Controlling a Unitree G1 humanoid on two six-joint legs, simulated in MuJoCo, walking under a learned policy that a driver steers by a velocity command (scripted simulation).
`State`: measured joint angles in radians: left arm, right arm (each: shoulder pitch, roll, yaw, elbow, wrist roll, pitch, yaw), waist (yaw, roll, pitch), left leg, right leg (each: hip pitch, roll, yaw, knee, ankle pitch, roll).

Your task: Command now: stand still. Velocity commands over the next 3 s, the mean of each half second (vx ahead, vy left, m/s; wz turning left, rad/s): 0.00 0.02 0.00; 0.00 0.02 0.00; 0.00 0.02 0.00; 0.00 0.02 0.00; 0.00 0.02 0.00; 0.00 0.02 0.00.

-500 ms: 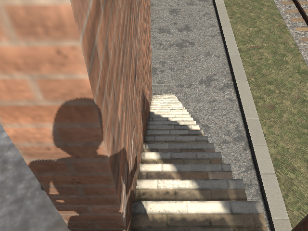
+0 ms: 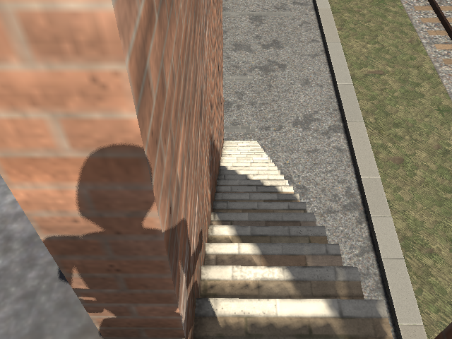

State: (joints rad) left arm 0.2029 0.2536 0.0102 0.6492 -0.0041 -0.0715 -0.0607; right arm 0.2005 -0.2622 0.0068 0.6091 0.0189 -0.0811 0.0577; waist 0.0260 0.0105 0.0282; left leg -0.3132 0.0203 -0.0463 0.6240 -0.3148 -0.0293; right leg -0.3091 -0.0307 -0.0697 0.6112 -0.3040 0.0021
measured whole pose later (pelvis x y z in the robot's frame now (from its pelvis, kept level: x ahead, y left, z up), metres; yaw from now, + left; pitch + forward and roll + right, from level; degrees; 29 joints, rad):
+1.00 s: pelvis +0.01 +0.01 +0.00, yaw +0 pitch +0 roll +0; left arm 0.20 0.25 0.02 0.65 0.00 -0.06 -0.06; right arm 0.20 -0.27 0.01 0.63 0.02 -0.08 0.06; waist 0.03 0.01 0.03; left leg -0.30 0.00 -0.04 0.62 -0.32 -0.01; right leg -0.29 -0.05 -0.06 0.60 -0.31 0.03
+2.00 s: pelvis +0.01 +0.04 +0.00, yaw +1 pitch -1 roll -1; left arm 0.20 0.26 0.02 0.72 0.00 -0.04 -0.05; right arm 0.22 -0.28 0.00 0.67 0.02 -0.07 0.07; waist 0.05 0.00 0.04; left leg -0.27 -0.04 -0.04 0.58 -0.31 0.03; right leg -0.25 -0.08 -0.05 0.55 -0.28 0.06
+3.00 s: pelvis +0.02 +0.05 +0.01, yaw +1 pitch -2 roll +1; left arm 0.16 0.28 0.01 0.92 0.01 0.01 -0.03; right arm 0.30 -0.28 -0.04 0.87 0.01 -0.04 0.07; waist 0.06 -0.01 0.06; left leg -0.15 -0.07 -0.03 0.42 -0.24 0.05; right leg -0.15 -0.12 -0.05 0.43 -0.24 0.09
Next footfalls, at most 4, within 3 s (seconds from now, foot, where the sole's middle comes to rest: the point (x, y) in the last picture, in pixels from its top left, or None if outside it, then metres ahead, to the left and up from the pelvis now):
none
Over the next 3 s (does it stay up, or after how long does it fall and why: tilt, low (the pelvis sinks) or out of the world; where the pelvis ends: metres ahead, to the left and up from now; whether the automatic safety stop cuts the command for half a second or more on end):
stays up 0.02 0.05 0.01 its command is cut before an obstacle from the start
